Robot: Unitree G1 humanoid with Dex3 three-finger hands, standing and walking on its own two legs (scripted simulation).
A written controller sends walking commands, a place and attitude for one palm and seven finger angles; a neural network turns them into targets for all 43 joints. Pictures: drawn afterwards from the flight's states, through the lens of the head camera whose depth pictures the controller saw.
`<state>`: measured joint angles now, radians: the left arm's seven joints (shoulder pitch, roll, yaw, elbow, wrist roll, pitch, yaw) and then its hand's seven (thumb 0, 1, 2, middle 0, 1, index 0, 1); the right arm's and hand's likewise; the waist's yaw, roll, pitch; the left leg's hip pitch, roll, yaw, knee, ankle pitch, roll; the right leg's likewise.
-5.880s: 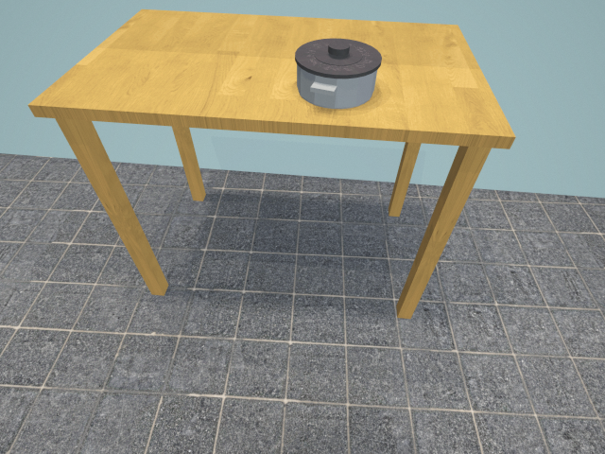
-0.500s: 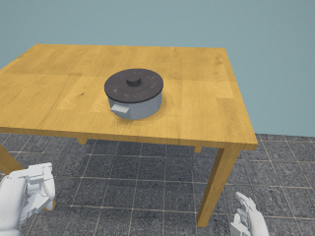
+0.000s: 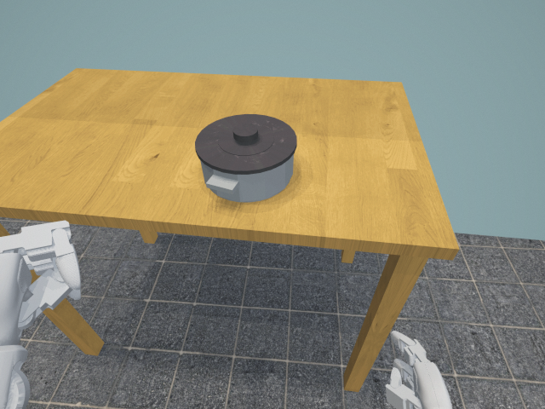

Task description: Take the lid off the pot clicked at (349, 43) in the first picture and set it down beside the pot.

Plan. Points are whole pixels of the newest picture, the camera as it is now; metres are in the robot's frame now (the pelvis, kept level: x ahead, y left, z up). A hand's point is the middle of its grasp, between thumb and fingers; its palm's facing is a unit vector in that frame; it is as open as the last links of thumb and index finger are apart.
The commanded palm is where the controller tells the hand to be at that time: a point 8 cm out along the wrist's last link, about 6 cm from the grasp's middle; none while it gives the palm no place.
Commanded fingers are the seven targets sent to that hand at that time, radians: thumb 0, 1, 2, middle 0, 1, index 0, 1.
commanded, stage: reach forward and open the fingers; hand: left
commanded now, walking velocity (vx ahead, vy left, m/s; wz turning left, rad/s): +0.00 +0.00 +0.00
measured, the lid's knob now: (245, 132) +0.54 +0.14 +0.14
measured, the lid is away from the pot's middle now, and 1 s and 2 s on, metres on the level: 0.00 0.00 0.00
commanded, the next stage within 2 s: move the open hand above the knob in 1.14 s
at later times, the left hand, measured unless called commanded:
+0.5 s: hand (61, 259) +0.20 +0.27 +0.19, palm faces +0.21 -0.09 -0.97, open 3.4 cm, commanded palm +0.17 +0.26 +0.24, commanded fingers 0.00 0.16 1.40 -1.12 -0.65 -1.12 -0.65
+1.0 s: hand (84, 229) +0.24 +0.26 +0.20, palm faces -0.04 -0.01 -1.00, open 9.1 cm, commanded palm +0.21 +0.25 +0.27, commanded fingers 0.00 -0.41 1.74 -0.90 -0.08 -0.90 -0.08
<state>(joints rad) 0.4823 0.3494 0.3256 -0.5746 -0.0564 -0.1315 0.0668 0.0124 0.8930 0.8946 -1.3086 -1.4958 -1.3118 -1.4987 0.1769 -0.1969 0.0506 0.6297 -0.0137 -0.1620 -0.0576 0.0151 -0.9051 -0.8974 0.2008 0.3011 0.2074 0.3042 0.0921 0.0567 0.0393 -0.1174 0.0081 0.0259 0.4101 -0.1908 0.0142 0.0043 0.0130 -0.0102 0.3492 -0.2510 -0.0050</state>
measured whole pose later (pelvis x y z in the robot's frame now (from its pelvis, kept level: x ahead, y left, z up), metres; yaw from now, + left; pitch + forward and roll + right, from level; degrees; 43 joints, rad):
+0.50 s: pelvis -0.02 -0.01 -0.01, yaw +2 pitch -4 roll +0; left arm 0.15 0.63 0.14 -0.42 0.69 0.23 -0.12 0.00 0.46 1.20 -1.22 -0.98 -1.22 -0.98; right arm 0.04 -0.28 0.05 0.61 0.04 0.07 -0.04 0.02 -0.91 -0.90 0.20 0.30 0.20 0.30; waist 0.12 0.13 -0.01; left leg -0.24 -0.01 -0.01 0.48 -0.18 0.01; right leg -0.14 -0.01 -0.05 0.49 -0.30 -0.01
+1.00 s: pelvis -0.04 +0.00 +0.00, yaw +2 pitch -4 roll -1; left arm -0.19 0.71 0.04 -0.18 0.73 0.14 -0.43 0.00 -0.33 1.68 -0.97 -0.16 -0.97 -0.17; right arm 0.10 -0.30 0.05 0.62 0.04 0.05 -0.03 0.02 -0.91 -0.90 0.20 0.30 0.20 0.30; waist 0.08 0.14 0.01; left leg -0.24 -0.01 0.00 0.42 -0.11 0.02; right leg -0.14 0.00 -0.04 0.44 -0.23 0.00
